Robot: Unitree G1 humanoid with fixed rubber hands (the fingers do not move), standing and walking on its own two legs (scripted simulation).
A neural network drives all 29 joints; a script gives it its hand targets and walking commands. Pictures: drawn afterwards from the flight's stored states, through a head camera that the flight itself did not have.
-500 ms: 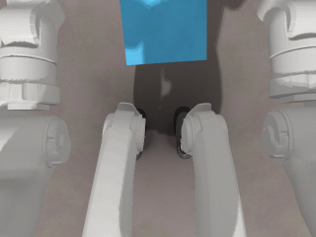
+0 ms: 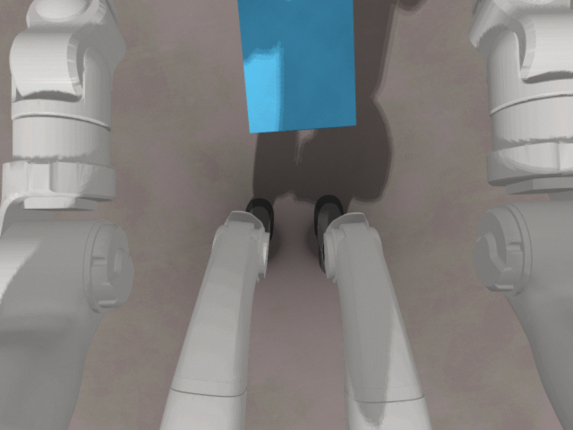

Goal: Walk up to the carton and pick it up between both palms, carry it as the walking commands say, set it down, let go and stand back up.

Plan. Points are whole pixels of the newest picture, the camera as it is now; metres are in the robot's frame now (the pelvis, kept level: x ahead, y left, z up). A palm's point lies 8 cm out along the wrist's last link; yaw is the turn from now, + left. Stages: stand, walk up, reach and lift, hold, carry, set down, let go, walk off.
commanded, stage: set down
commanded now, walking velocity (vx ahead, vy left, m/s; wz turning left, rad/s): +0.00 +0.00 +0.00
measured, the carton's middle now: (296, 65) +0.54 +0.01 -0.50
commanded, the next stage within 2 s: let go in 0.18 s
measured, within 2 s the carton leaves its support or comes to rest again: neither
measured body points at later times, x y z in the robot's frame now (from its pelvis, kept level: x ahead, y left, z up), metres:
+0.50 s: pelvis +0.03 +0.00 +0.07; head +0.37 +0.00 +0.36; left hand +0.48 +0.21 -0.08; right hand +0.50 -0.18 -0.09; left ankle +0.10 +0.10 -0.59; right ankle +0.12 -0.10 -0.59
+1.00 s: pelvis +0.10 +0.00 +0.13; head +0.20 +0.00 +0.57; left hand +0.32 +0.22 +0.05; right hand +0.34 -0.22 +0.04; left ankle +0.10 +0.10 -0.59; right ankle +0.12 -0.10 -0.59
